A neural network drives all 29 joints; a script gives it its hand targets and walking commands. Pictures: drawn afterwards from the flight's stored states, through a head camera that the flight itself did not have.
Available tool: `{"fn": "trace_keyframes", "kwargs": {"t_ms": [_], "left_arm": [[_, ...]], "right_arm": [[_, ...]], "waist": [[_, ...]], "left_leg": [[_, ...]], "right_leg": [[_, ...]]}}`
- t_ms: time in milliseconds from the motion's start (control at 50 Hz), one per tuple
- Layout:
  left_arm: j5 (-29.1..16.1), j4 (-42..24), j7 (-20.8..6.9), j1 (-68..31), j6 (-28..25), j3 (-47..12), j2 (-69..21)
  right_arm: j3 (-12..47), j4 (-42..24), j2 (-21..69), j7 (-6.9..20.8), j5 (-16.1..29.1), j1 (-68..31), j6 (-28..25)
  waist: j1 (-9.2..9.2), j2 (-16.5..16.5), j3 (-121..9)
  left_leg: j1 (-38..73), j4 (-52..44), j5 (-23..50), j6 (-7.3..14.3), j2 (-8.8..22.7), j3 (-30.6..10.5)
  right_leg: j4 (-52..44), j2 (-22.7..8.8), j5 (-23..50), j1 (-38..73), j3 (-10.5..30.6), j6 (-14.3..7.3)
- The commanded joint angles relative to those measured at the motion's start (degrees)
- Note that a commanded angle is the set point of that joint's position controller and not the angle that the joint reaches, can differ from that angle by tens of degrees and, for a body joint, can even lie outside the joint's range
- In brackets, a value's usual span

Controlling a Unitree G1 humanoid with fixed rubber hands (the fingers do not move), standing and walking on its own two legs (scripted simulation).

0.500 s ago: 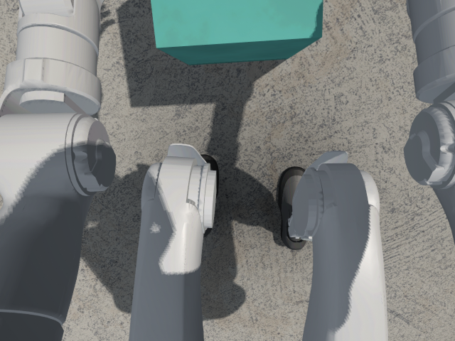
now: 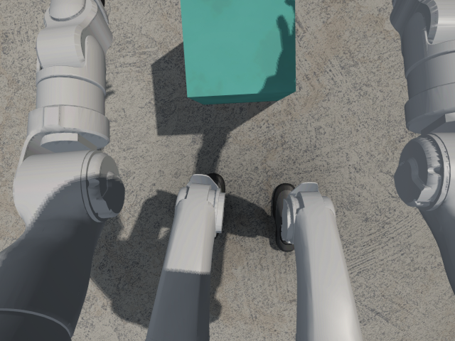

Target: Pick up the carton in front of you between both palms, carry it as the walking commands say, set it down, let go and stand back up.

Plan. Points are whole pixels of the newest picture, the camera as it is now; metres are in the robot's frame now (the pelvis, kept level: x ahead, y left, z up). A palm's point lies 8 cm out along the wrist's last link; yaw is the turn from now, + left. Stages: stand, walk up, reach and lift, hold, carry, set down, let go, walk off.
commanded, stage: set down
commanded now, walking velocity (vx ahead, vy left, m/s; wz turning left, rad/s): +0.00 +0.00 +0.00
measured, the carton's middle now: (239, 55) +0.54 +0.05 -0.41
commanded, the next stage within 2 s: let go in 0.26 s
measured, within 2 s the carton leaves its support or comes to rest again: neither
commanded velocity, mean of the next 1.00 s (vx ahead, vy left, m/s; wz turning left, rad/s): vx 0.00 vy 0.00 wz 0.00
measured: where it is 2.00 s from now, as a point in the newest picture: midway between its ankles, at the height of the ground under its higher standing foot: (247, 223)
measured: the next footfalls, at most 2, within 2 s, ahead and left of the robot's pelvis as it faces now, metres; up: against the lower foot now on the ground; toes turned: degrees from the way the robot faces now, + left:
none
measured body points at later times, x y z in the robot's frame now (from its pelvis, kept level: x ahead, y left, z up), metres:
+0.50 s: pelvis +0.03 +0.00 +0.14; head +0.34 +0.02 +0.46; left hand +0.51 +0.25 +0.01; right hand +0.55 -0.17 +0.01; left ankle +0.09 +0.11 -0.50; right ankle +0.08 -0.12 -0.50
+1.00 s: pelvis +0.08 +0.01 +0.22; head +0.22 +0.01 +0.65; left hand +0.33 +0.25 +0.12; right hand +0.37 -0.20 +0.12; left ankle +0.09 +0.11 -0.50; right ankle +0.08 -0.12 -0.50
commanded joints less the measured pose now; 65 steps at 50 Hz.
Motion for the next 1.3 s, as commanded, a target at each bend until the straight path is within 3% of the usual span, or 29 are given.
{"fn": "trace_keyframes", "kwargs": {"t_ms": [0, 260, 340, 400, 520, 660, 800, 1020, 1180, 1280], "left_arm": [[1.84, -6.60, -0.75, -13.20, -1.34, 1.68, 6.60], [5.87, -5.55, -2.81, -5.51, -3.73, 4.81, 3.79], [9.06, -6.84, -4.50, 3.26, -4.54, 4.91, 3.16], [11.33, -10.74, -6.22, 11.64, -5.14, 4.16, 3.18], [10.85, -18.14, -8.10, 25.20, -7.21, 0.34, 2.01], [8.56, -18.85, -8.25, 43.03, -10.12, -2.48, -2.02], [6.84, -20.25, -7.62, 59.68, -13.05, -6.11, -2.79], [4.05, -27.87, -7.05, 81.37, -14.99, -10.96, -3.30], [3.96, -30.86, -7.66, 87.05, -12.22, -12.41, -2.50], [5.27, -31.03, -7.98, 87.77, -9.36, -11.93, -1.78]], "right_arm": [[-1.92, -5.59, -6.46, 0.90, -1.45, -14.15, -1.50], [-4.46, -5.16, -2.96, 2.10, -5.68, -7.36, -3.79], [-5.87, -7.51, -0.15, 1.49, -9.27, 2.84, -4.12], [-5.95, -13.36, 2.68, 0.56, -11.41, 12.07, -4.46], [-2.66, -23.79, 5.51, 0.17, -10.12, 24.96, -6.59], [-0.95, -22.89, 6.98, 2.44, -9.50, 42.84, -10.25], [0.92, -22.80, 6.86, 3.67, -8.26, 59.96, -13.12], [4.95, -29.55, 5.72, 5.49, -5.91, 80.27, -15.69], [6.83, -33.75, 5.49, 6.36, -5.36, 89.25, -12.88], [7.51, -35.25, 5.22, 7.21, -4.95, 90.65, -10.24]], "waist": [[1.65, 0.16, -67.88], [1.46, -1.29, -63.16], [0.44, -1.07, -66.18], [0.40, -0.14, -67.84], [0.60, 0.84, -58.45], [-0.83, 1.67, -49.30], [-1.75, 2.88, -40.82], [-2.20, 2.69, -21.00], [-3.75, -1.87, -6.55], [-3.68, -0.46, 0.64]], "left_leg": [[48.82, -11.54, 28.07, -2.25, -1.67, 3.21], [57.50, -27.61, 32.46, -2.16, -1.11, 2.44], [63.34, -31.52, 36.32, -2.20, -1.18, 2.93], [67.67, -34.58, 38.55, -1.81, -1.32, 3.15], [75.13, -41.42, 36.71, -0.59, -0.62, 1.20], [85.80, -46.58, 39.01, -1.06, 0.90, -1.27], [92.83, -51.67, 40.90, -1.20, 1.53, -2.39], [100.60, -62.81, 29.56, -1.55, 0.44, -0.94], [105.90, -68.29, 20.69, -0.87, -0.55, 0.76], [109.00, -69.51, 18.05, -0.82, -0.86, 1.35]], "right_leg": [[-14.14, 1.88, 19.93, 30.52, -3.52, 0.58], [-30.05, 0.69, 26.17, 43.59, -2.18, 1.20], [-34.37, 0.67, 31.96, 51.93, -1.81, 1.60], [-37.53, 0.41, 36.12, 59.21, -1.09, 1.69], [-44.54, -0.44, 32.30, 62.66, -0.63, 1.33], [-50.02, -0.98, 29.00, 62.91, -0.86, 1.10], [-55.17, -1.35, 29.24, 70.19, -0.39, 0.76], [-65.44, -2.29, 24.50, 89.22, 0.04, -0.25], [-71.97, -3.41, 20.75, 96.57, 0.39, -0.26], [-74.48, -4.07, 16.92, 96.48, 0.61, -0.60]]}}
